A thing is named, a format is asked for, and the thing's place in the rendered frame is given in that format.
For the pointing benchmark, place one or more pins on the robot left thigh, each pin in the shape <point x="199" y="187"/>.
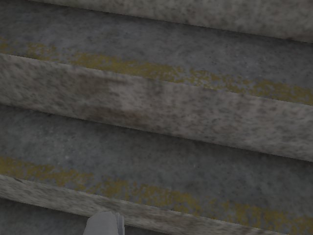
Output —
<point x="105" y="223"/>

